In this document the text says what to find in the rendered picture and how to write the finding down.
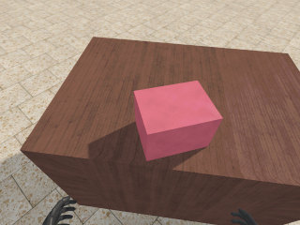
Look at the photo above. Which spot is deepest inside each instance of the carton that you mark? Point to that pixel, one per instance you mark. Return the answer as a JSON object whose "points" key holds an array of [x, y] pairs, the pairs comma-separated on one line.
{"points": [[174, 119]]}

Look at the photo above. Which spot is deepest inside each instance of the robot left hand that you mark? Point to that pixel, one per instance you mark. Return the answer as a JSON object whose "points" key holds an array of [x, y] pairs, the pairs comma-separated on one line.
{"points": [[55, 215]]}

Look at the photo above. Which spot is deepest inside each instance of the pedestal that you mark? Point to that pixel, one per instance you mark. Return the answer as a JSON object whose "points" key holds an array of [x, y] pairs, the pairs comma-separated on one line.
{"points": [[88, 143]]}

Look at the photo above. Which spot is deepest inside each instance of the robot right hand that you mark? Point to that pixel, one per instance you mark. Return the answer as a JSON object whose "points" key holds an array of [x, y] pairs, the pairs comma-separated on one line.
{"points": [[243, 214]]}

